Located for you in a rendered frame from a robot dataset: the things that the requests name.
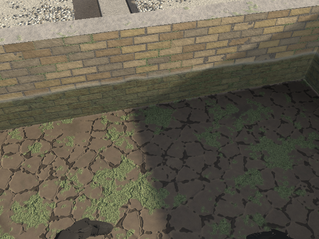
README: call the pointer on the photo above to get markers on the robot right hand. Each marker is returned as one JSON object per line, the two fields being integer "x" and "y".
{"x": 273, "y": 234}

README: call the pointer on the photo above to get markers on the robot left hand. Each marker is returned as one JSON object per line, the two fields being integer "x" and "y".
{"x": 85, "y": 228}

